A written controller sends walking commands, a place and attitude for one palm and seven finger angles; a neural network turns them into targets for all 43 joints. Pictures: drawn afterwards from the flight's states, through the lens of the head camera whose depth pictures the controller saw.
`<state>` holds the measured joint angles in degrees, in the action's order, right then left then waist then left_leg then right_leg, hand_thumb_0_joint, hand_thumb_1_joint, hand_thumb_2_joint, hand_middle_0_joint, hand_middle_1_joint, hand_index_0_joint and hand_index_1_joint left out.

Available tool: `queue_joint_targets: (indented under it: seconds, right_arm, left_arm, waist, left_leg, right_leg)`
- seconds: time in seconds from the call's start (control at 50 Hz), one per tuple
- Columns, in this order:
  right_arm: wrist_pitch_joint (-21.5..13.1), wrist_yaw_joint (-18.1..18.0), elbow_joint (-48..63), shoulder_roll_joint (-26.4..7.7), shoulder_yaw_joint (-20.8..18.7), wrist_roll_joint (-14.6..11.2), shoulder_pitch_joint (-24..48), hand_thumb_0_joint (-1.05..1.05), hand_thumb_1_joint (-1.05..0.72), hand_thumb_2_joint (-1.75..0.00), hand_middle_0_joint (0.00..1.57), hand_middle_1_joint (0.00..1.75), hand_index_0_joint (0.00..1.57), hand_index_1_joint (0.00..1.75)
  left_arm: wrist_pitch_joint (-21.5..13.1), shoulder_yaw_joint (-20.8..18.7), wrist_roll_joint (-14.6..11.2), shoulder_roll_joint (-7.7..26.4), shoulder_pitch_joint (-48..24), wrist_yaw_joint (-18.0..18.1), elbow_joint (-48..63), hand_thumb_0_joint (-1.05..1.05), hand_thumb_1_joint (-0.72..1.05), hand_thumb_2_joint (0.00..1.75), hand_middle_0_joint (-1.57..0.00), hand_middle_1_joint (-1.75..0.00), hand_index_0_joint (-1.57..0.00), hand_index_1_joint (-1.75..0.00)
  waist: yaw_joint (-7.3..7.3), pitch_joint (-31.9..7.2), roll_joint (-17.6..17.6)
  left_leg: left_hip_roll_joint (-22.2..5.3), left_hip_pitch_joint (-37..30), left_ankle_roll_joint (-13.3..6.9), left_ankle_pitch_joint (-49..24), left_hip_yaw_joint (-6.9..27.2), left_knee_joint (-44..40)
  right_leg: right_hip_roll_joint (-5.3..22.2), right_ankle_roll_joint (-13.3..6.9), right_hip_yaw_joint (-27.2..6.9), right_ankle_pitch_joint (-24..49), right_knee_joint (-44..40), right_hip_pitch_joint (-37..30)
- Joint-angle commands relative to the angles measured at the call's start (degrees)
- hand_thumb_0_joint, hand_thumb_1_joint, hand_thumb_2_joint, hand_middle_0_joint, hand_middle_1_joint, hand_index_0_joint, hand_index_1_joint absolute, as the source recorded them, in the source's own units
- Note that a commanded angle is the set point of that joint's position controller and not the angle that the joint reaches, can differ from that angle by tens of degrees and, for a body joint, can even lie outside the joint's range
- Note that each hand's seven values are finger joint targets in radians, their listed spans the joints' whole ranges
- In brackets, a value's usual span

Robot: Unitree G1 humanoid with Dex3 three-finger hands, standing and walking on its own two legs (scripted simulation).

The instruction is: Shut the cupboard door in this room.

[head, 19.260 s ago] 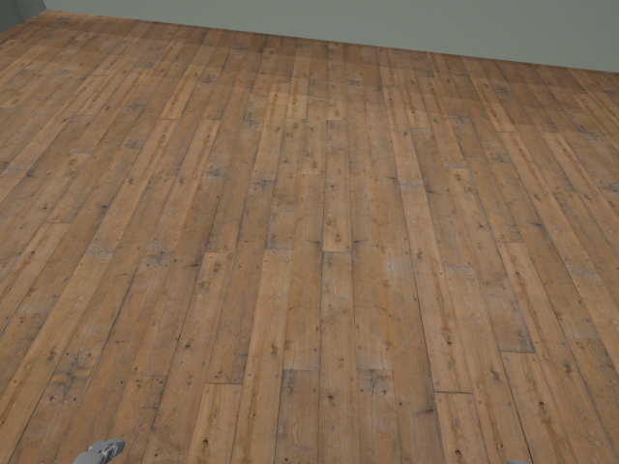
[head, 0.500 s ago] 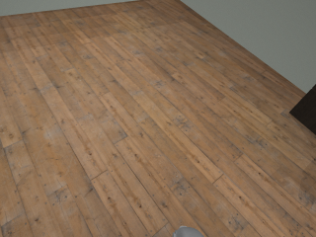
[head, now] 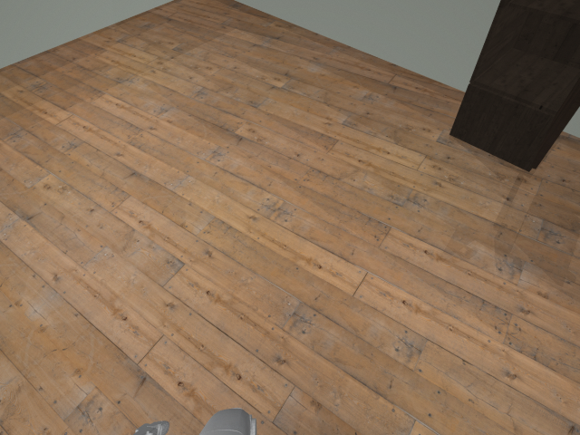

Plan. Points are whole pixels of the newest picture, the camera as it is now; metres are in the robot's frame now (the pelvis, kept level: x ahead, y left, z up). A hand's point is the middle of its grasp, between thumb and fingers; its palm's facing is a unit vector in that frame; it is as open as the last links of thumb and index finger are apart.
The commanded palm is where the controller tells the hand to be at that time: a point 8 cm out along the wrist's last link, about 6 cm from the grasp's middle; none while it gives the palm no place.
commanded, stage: turn or walk to find it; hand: left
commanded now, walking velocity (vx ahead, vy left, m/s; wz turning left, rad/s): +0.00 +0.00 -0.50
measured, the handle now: out of the picture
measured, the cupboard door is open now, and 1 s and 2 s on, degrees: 98 98 98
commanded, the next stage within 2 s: stand and wait in 1.66 s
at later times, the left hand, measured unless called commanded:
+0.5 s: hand out of the picture +0.09 +0.24 -0.16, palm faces -0.20 -0.96 -0.22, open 7.4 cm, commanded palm none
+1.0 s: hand (251, 411) +0.18 +0.08 -0.16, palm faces -0.44 -0.87 -0.22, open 7.3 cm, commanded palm none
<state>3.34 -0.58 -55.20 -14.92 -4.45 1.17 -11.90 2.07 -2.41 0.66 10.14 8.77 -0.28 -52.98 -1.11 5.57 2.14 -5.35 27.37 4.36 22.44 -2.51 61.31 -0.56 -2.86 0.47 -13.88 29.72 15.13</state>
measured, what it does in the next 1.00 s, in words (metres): steps to the right, turning right: left foot, then right foot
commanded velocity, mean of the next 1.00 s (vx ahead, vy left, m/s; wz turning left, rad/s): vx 0.23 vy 0.00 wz -0.42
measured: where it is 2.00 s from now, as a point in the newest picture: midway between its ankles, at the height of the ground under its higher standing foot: (398, 358)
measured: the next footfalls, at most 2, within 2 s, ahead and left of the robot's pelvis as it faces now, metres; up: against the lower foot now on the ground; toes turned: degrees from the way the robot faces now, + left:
left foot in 0.28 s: +0.04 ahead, +0.14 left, +0.00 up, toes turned -5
right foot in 0.72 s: +0.01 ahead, -0.15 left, +0.00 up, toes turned -30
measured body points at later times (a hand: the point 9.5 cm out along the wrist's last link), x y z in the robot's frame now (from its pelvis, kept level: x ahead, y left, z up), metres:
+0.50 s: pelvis -0.02 +0.04 +0.00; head +0.01 +0.05 +0.45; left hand +0.10 +0.29 -0.15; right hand -0.01 -0.22 -0.13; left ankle +0.00 +0.15 -0.74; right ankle -0.06 -0.10 -0.66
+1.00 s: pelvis +0.07 -0.08 +0.00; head +0.08 -0.10 +0.45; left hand +0.20 +0.13 -0.14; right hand +0.01 -0.33 -0.15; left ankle +0.22 +0.02 -0.67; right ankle -0.03 -0.13 -0.74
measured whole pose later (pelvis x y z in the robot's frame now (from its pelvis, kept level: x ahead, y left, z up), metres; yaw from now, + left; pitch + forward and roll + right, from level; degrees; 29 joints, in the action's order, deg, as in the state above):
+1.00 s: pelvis +0.07 -0.08 +0.00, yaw -28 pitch +0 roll +0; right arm -0.2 1.7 -55.6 -13.8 -4.0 1.8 -12.1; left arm -2.7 -1.9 0.8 10.2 16.6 -0.6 -59.8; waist -0.7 2.8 1.9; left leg -8.3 34.2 4.3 12.3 -4.3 55.7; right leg -1.0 -2.3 2.6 -16.9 21.1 3.8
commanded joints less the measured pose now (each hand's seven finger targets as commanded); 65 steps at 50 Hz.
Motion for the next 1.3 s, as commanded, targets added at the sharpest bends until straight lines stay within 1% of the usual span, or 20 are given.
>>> queue_joint_targets:
  seconds: [0.0,0.14,0.2,0.22,0.26,0.28,0.34,0.52,0.62,0.66,0.68,0.7,0.72,0.78,0.86,1.08,1.14,1.18,1.22,1.28]
  right_arm:
    - [-1.37,-0.65,4.91,-3.74,-0.34,-0.04,1.45,0.0,-0.9,-0.9,0.2,0.3,0.2,0.3]
    - [-2.23,-1.07,6.26,-3.44,0.2,-0.78,2.75,0.0,-0.9,-0.9,0.2,0.3,0.2,0.3]
    - [-2.93,-1.58,4.77,-3.42,0.27,-1.09,-2.89,0.0,-0.9,-0.9,0.2,0.3,0.2,0.3]
    - [-3.29,-1.75,4.43,-4.58,0.08,-1.18,-4.4,0.0,-0.9,-0.9,0.2,0.3,0.2,0.3]
    - [-3.41,-1.68,6.36,-12.35,-1.18,-0.12,-3.55,0.0,-0.9,-0.9,0.2,0.3,0.2,0.3]
    - [-3.39,-1.66,6.77,-11.63,-1.08,0.05,-1.68,0.0,-0.9,-0.9,0.2,0.3,0.2,0.3]
    - [-3.73,-1.58,8.31,-7.31,0.05,0.43,4.82,0.0,-0.9,-0.9,0.2,0.3,0.2,0.3]
    - [-5.5,-0.75,2.25,-7.43,-1.29,0.56,-9.93,0.0,-0.9,-0.9,0.2,0.3,0.2,0.3]
    - [-5.42,-0.04,0.85,-8.27,-1.64,0.92,-8.56,0.0,-0.9,-0.9,0.2,0.3,0.2,0.3]
    - [-5.31,0.09,0.62,-7.86,-1.3,0.78,-6.53,0.0,-0.9,-0.9,0.2,0.3,0.2,0.3]
    - [-5.5,0.52,1.14,-6.31,-0.89,0.09,-5.56,0.0,-0.9,-0.9,0.2,0.3,0.2,0.3]
    - [-5.69,1.05,4.41,-1.52,0.66,-0.45,-1.95,0.0,-0.9,-0.9,0.2,0.3,0.2,0.3]
    - [-5.12,0.82,7.16,-3.78,0.67,-0.19,2.34,0.0,-0.9,-0.9,0.2,0.3,0.2,0.3]
    - [-5.29,1.15,4.68,-3.68,-0.03,0.56,3.46,0.0,-0.9,-0.9,0.2,0.3,0.2,0.3]
    - [-4.41,1.65,1.88,-1.88,0.06,0.82,-2.31,0.0,-0.9,-0.9,0.2,0.3,0.2,0.3]
    - [-6.06,2.73,5.72,-0.91,0.82,0.07,7.79,0.0,-0.9,-0.9,0.2,0.3,0.2,0.3]
    - [-7.18,1.49,1.47,-3.91,-0.04,0.7,-4.95,0.0,-0.9,-0.9,0.2,0.3,0.2,0.3]
    - [-7.47,0.48,-2.73,-14.22,-2.23,1.52,-19.72,0.0,-0.9,-0.9,0.2,0.3,0.2,0.3]
    - [-6.6,0.07,-1.52,-10.38,-1.38,0.31,-13.57,0.0,-0.9,-0.9,0.2,0.3,0.2,0.3]
    - [-7.9,0.04,-1.57,-2.92,0.5,0.73,-8.06,0.0,-0.9,-0.9,0.2,0.3,0.2,0.3]
  left_arm:
    - [-1.3,-3.63,0.29,13.27,2.14,0.86,2.93,0.0,0.9,0.9,-0.2,-0.3,-0.2,-0.3]
    - [-0.67,-4.15,0.75,14.64,1.78,0.78,2.9,0.0,0.9,0.9,-0.2,-0.3,-0.2,-0.3]
    - [-0.19,-4.07,0.21,14.32,-0.91,0.69,3.28,0.0,0.9,0.9,-0.2,-0.3,-0.2,-0.3]
    - [-0.01,-3.69,-0.09,13.11,-1.3,0.56,3.41,0.0,0.9,0.9,-0.2,-0.3,-0.2,-0.3]
    - [0.27,-2.87,-0.16,8.62,-0.18,-0.28,5.44,0.0,0.9,0.9,-0.2,-0.3,-0.2,-0.3]
    - [0.92,-3.43,0.76,10.54,-1.28,-0.21,4.93,0.0,0.9,0.9,-0.2,-0.3,-0.2,-0.3]
    - [1.12,-4.23,0.85,9.97,1.53,-1.45,2.98,0.0,0.9,0.9,-0.2,-0.3,-0.2,-0.3]
    - [-0.41,-2.49,0.83,6.53,-8.01,-3.17,5.22,0.0,0.9,0.9,-0.2,-0.3,-0.2,-0.3]
    - [-1.35,-1.91,0.74,5.1,-6.87,-3.27,4.7,0.0,0.9,0.9,-0.2,-0.3,-0.2,-0.3]
    - [-2.12,-2.43,0.84,6.05,1.34,-2.84,1.69,0.0,0.9,0.9,-0.2,-0.3,-0.2,-0.3]
    - [-2.92,-3.29,0.94,9.85,10.05,-2.23,-1.2,0.0,0.9,0.9,-0.2,-0.3,-0.2,-0.3]
    - [-3.87,-4.81,1.02,17.95,18.24,-1.27,-3.87,0.0,0.9,0.9,-0.2,-0.3,-0.2,-0.3]
    - [-3.48,-5.06,-0.46,19.7,20.85,-0.21,-4.67,0.0,0.9,0.9,-0.2,-0.3,-0.2,-0.3]
    - [-4.12,-3.55,-0.02,13.74,9.43,0.17,-2.11,0.0,0.9,0.9,-0.2,-0.3,-0.2,-0.3]
    - [-5.6,-2.09,0.36,10.47,6.53,0.1,-2.38,0.0,0.9,0.9,-0.2,-0.3,-0.2,-0.3]
    - [-6.38,-1.79,0.54,10.91,10.18,0.89,-7.02,0.0,0.9,0.9,-0.2,-0.3,-0.2,-0.3]
    - [-6.24,-1.87,0.21,10.54,9.76,0.94,-7.55,0.0,0.9,0.9,-0.2,-0.3,-0.2,-0.3]
    - [-6.14,-1.09,-0.73,5.09,14.97,-0.24,-6.5,0.0,0.9,0.9,-0.2,-0.3,-0.2,-0.3]
    - [-5.95,-0.71,-0.2,6.08,8.49,-0.11,-5.36,0.0,0.9,0.9,-0.2,-0.3,-0.2,-0.3]
    - [-4.88,-0.97,0.93,3.68,5.5,-1.14,-5.3,0.0,0.9,0.9,-0.2,-0.3,-0.2,-0.3]
  waist:
    - [2.34,-7.14,-9.89]
    - [2.71,-7.83,-10.37]
    - [-0.18,-9.49,-9.64]
    - [-1.07,-9.39,-7.24]
    - [-0.6,-6.15,15.46]
    - [-1.17,-5.04,14.05]
    - [2.82,-2.73,5.3]
    - [-3.47,-2.59,6.19]
    - [-2.05,-3.76,8.17]
    - [2.62,-5.99,4.54]
    - [6.86,-9.89,-3.83]
    - [10.84,-10.51,-23.88]
    - [11.07,-9.88,-22.04]
    - [5.53,-0.66,-9.29]
    - [1.09,-1.4,-9.2]
    - [1.93,1.3,-9.38]
    - [-3.91,-4.95,-3.97]
    - [-6.47,-18.15,18.65]
    - [-5.23,-12.66,10.02]
    - [-1.14,-3.19,2.24]
  left_leg:
    - [0.39,3.32,0.6,-0.1,1.7,-2.21]
    - [2.61,-4.71,-0.94,3.14,1.65,-17.34]
    - [4.02,-15.91,-1.88,-4.93,0.66,-32.59]
    - [1.97,-22.96,-2.64,-7.67,2.19,-38.54]
    - [-19.65,-24.09,-10.74,-6.09,22.4,-49.35]
    - [-21.61,-17.35,-12.4,-5.5,22.49,-50.01]
    - [-13.46,-13.33,-11.17,-8.06,9.56,-47.67]
    - [-16.06,-26.33,-11.94,-2.76,4.95,-49.04]
    - [-15.82,-21.19,-9.79,-4.66,-1.08,-44.86]
    - [-13.23,-15.49,-6.68,-5.39,-5.88,-34.86]
    - [-10.14,-6.94,-4.03,-7.17,-10.61,-22.04]
    - [-2.29,12.64,-1.12,13.51,-12.35,-3.78]
    - [-1.4,18.05,-1.48,13.86,-4.07,4.48]
    - [-5.21,17.32,-1.63,-0.06,1.42,7.48]
    - [-3.68,9.25,0.09,-7.07,-1.35,-0.66]
    - [-1.16,2.02,-2.15,-12.11,-2.54,-22.16]
    - [2.07,-19.29,-3.51,-13.86,-3.95,-31.0]
    - [-21.14,-43.49,-11.62,-11.99,25.77,-40.34]
    - [-22.76,-32.79,-13.75,1.28,27.82,-46.8]
    - [-17.19,-17.99,-11.75,-5.81,13.73,-49.34]
  right_leg:
    - [13.51,-6.95,-16.63,14.38,-11.04,-7.54]
    - [12.71,-8.15,-22.86,14.03,-10.28,-4.92]
    - [9.67,-4.7,-22.79,13.56,-6.77,-0.01]
    - [6.81,-2.22,-20.65,8.72,-3.96,5.99]
    - [-4.0,3.7,-5.11,-17.37,18.07,20.09]
    - [-1.47,4.82,-5.82,-17.85,28.31,18.45]
    - [0.66,5.92,-3.65,-10.06,38.67,16.91]
    - [5.67,6.17,2.16,-8.38,23.14,21.17]
    - [3.31,4.34,7.01,-10.46,8.78,8.46]
    - [0.54,2.96,9.88,-3.6,-1.16,-5.16]
    - [3.78,0.9,5.01,-3.7,-6.01,-19.59]
    - [19.8,-5.44,-19.48,-8.02,-12.47,-30.36]
    - [25.83,-8.87,-31.77,-3.04,-16.61,-27.41]
    - [20.76,-8.77,-22.31,-12.03,-17.81,-13.85]
    - [14.03,-6.2,-9.0,4.96,-17.83,-8.2]
    - [13.78,-6.06,-8.32,14.78,-15.61,-11.07]
    - [9.62,-3.31,-5.03,25.98,2.98,-6.48]
    - [-2.21,0.87,2.58,-16.86,34.93,14.95]
    - [3.01,0.31,-2.55,-14.12,46.88,21.24]
    - [7.09,1.38,-1.88,-6.72,43.58,19.04]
